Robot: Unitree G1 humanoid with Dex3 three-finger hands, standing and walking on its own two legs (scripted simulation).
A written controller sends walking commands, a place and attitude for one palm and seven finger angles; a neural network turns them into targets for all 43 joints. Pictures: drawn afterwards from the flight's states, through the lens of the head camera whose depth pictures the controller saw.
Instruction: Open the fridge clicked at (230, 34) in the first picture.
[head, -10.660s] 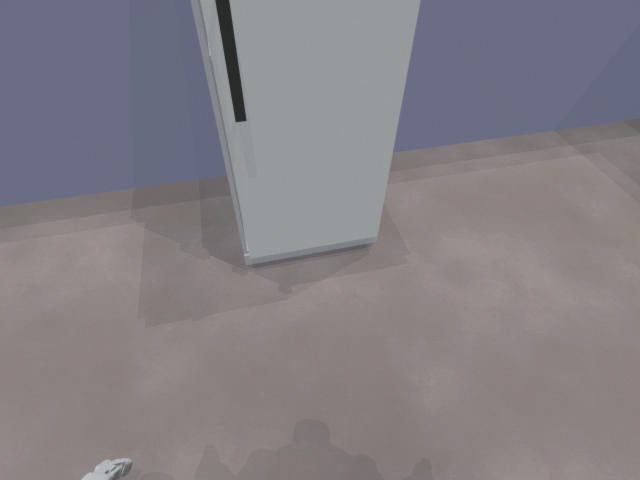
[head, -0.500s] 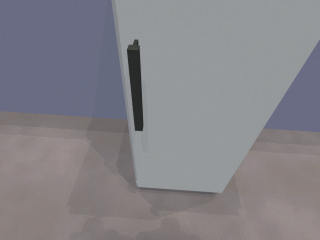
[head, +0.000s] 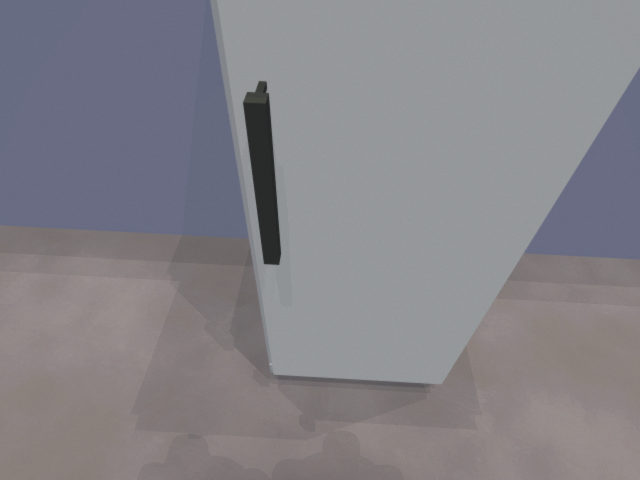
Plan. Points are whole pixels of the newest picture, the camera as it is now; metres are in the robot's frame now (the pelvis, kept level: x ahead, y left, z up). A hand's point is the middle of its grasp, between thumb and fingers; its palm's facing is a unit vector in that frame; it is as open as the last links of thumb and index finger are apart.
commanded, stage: look again from close up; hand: left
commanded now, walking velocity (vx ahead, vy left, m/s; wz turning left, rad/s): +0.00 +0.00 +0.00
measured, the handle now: (268, 184) +0.51 +0.12 +0.09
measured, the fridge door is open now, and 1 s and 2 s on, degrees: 0 0 0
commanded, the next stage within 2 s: raise the hand to about handle height in 1.12 s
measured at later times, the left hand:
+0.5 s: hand out of the picture +0.07 +0.21 -0.16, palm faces -0.04 -0.95 -0.31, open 7.4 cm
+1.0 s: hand out of the picture +0.11 +0.21 -0.15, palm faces -0.04 -0.95 -0.32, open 7.4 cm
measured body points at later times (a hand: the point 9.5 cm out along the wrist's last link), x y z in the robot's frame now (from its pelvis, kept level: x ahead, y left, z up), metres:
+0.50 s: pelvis +0.03 -0.02 +0.00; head +0.05 -0.02 +0.45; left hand +0.08 +0.26 -0.14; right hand +0.10 -0.30 -0.14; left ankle +0.09 +0.07 -0.74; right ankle +0.00 -0.15 -0.74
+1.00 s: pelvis +0.05 -0.03 +0.01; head +0.06 -0.03 +0.46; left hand +0.11 +0.26 -0.13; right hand +0.12 -0.31 -0.13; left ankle +0.09 +0.07 -0.74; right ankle +0.00 -0.15 -0.74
